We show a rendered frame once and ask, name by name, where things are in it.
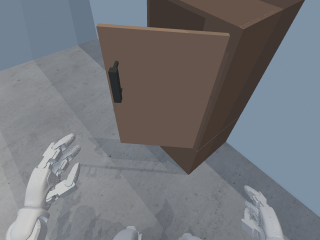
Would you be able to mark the cupboard door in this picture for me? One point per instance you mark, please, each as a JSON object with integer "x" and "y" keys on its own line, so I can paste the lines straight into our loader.
{"x": 166, "y": 75}

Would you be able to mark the left robot hand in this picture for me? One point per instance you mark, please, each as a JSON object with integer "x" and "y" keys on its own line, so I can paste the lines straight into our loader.
{"x": 47, "y": 174}

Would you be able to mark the handle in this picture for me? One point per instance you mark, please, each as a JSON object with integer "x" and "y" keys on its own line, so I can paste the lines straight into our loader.
{"x": 115, "y": 83}

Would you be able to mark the left robot forearm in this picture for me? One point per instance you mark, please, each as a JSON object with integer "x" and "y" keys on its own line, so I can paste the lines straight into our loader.
{"x": 31, "y": 224}

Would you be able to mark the left robot thigh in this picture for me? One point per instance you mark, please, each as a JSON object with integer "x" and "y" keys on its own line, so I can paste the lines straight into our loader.
{"x": 129, "y": 234}

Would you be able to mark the left robot shin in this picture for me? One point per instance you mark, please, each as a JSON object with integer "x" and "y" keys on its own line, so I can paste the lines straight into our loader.
{"x": 131, "y": 227}

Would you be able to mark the right robot hand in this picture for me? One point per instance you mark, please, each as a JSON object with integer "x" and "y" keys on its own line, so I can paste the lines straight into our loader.
{"x": 265, "y": 223}

